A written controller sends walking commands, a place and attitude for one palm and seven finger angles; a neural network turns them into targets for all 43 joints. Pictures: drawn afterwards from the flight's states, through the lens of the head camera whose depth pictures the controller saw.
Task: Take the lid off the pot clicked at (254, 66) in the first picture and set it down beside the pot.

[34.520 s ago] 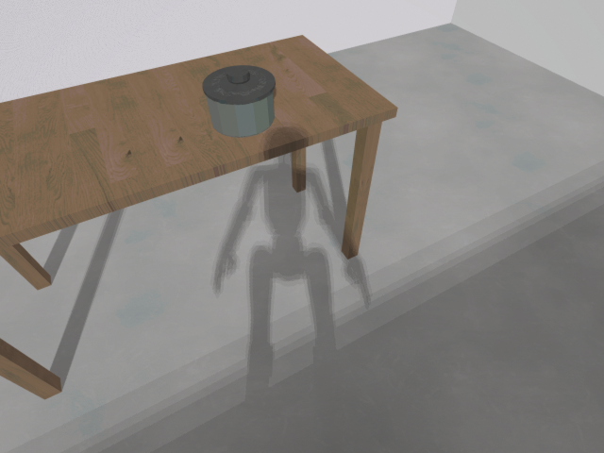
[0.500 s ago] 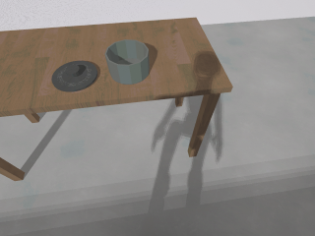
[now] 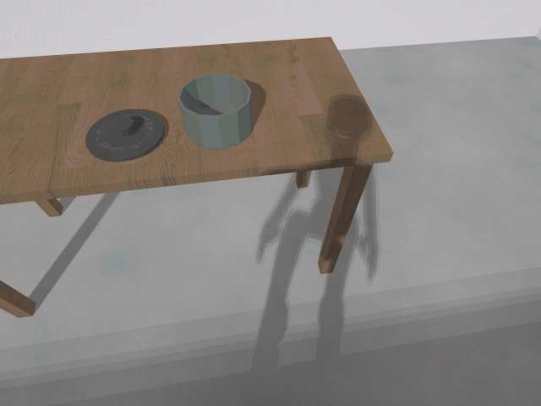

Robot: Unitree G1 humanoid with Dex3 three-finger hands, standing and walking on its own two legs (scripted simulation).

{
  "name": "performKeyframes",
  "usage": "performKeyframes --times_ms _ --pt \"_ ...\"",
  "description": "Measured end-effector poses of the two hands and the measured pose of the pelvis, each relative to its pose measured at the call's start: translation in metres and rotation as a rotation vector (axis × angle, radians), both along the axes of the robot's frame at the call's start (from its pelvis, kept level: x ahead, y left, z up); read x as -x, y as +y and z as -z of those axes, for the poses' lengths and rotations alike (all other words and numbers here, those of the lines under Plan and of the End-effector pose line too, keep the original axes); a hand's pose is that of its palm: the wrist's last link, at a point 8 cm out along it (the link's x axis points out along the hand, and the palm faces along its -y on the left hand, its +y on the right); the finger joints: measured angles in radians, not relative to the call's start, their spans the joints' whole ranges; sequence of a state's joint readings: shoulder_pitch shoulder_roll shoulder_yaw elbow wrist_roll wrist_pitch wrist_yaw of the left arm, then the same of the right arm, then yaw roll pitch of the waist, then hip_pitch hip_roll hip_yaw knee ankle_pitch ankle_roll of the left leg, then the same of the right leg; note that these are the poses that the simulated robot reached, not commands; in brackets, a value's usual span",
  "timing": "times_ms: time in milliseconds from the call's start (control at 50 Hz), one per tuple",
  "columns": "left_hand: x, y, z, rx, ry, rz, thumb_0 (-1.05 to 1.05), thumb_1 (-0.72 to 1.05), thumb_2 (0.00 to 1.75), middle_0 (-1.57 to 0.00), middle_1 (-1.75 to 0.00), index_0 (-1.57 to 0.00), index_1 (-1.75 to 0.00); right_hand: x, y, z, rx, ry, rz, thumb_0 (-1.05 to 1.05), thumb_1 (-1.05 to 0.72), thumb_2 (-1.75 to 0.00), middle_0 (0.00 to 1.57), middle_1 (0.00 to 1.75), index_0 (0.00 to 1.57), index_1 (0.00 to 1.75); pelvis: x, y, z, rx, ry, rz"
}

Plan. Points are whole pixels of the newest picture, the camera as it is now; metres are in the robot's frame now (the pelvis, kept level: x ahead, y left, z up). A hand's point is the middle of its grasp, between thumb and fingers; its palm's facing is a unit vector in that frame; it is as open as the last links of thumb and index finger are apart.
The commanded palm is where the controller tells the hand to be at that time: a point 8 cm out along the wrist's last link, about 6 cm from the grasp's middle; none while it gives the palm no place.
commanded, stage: let the arm hang, fingers relaxed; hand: left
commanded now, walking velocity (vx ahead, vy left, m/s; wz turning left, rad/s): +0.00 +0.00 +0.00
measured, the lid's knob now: (122, 126) +0.68 +0.37 -0.04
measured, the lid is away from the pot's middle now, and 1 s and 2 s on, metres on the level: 0.22 0.22 0.22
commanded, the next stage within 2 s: look to check the result in 0.76 s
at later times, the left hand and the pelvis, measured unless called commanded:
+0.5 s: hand out of the picture +0.03 +0.18 -0.18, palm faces +0.00 -0.98 -0.21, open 7.3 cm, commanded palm none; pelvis -0.01 +0.00 +0.00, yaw +0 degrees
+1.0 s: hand out of the picture +0.02 +0.18 -0.17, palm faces -0.01 -0.98 -0.21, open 7.3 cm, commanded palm none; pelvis -0.02 +0.01 +0.00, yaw +0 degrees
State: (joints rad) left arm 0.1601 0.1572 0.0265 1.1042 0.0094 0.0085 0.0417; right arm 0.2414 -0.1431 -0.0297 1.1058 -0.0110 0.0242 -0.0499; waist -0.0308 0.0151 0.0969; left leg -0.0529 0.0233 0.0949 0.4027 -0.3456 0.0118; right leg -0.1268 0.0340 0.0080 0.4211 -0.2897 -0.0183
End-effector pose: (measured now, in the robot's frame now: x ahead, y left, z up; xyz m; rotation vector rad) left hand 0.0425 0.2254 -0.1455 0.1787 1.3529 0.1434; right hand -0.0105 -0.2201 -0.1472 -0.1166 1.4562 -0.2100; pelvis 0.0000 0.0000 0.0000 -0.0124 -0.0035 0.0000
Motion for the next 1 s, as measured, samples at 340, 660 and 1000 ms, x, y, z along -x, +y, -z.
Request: performKeyframes --times_ms 340,660,1000 --pt "0.010 0.004 -0.002 -0.002 0.013 0.000 0.00 0.92 0.89 -0.20 -0.30 -0.20 -0.30 0.016 0.007 -0.001 -0.010 0.023 0.005 0.01 -0.91 -0.89 0.20 0.30 0.20 0.30 0.007 0.003 -0.001 -0.002 -0.001 0.000" --pt "0.020 0.005 -0.001 -0.001 0.025 0.001 0.00 0.93 0.89 -0.20 -0.30 -0.20 -0.30 0.016 0.006 -0.002 -0.003 0.007 0.001 0.01 -0.91 -0.89 0.20 0.30 0.20 0.30 0.014 0.004 -0.002 -0.002 -0.003 0.001" --pt "0.023 0.008 -0.002 0.000 0.017 0.006 0.00 0.92 0.89 -0.20 -0.30 -0.20 -0.30 0.017 0.007 -0.002 -0.002 -0.007 -0.004 0.01 -0.91 -0.89 0.20 0.30 0.20 0.30 0.020 0.007 -0.002 -0.004 -0.007 0.002"
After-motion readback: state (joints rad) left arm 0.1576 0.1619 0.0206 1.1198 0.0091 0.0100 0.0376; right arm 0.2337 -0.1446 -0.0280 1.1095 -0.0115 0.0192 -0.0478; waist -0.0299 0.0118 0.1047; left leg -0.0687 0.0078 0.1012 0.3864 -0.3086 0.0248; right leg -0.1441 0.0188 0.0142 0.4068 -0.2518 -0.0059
